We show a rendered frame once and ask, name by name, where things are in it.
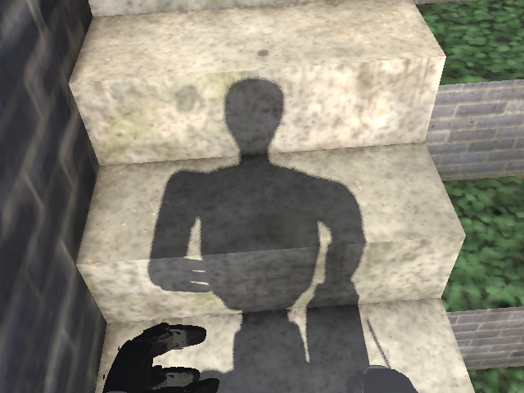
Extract right robot thigh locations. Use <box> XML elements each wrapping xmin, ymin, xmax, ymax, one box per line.
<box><xmin>346</xmin><ymin>368</ymin><xmax>418</xmax><ymax>393</ymax></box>

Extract left robot hand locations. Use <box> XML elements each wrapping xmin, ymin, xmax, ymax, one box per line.
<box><xmin>102</xmin><ymin>323</ymin><xmax>219</xmax><ymax>393</ymax></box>

